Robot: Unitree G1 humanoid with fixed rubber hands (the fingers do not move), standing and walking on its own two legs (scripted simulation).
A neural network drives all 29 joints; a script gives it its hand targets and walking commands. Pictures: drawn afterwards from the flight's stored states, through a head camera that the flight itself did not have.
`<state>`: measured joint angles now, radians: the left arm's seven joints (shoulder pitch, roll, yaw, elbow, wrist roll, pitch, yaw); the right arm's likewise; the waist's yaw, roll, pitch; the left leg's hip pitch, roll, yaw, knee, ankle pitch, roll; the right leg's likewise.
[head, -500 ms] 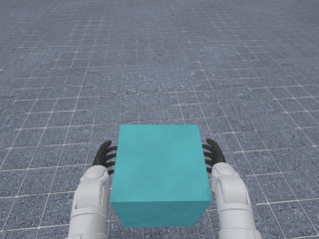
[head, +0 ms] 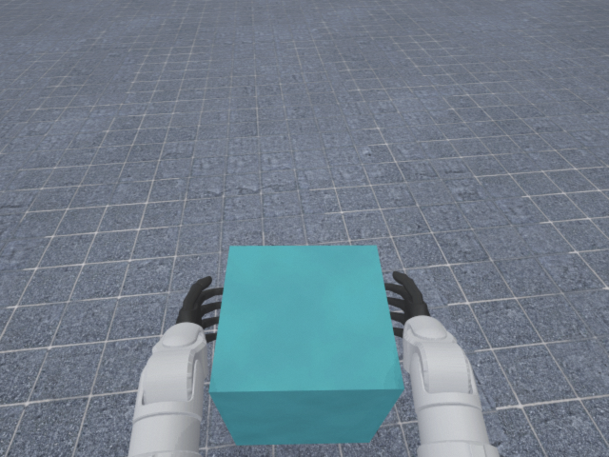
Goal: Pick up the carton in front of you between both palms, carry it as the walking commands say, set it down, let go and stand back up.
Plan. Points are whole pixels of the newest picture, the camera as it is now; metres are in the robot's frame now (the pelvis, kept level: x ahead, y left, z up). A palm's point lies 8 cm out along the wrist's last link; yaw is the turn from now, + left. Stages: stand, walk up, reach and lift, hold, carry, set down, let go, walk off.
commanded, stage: carry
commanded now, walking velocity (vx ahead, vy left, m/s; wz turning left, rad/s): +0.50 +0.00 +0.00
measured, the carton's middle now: (303, 349) +0.30 +0.00 -0.04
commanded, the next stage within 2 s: none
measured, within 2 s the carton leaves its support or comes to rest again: neither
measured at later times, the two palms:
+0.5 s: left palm (192, 230) +0.50 +0.19 +0.02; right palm (361, 224) +0.49 -0.11 +0.03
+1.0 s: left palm (206, 170) +0.66 +0.19 +0.04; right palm (352, 165) +0.66 -0.11 +0.04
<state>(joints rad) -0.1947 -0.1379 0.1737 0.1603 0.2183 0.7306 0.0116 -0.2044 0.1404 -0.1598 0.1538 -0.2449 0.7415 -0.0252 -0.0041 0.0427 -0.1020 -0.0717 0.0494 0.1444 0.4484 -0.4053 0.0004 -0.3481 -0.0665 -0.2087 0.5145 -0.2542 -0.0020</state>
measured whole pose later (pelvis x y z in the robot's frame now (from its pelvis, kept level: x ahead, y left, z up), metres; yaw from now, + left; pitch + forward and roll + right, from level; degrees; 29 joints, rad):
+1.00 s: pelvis +0.37 +0.04 +0.00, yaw +0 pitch +4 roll -1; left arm -0.19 -0.14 0.15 0.12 0.22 0.73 0.02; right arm -0.19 0.14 -0.16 0.11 -0.22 0.73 -0.03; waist 0.00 0.02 -0.10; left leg -0.14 0.07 0.16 0.49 -0.38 -0.03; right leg -0.34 -0.05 -0.21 0.51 -0.23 -0.03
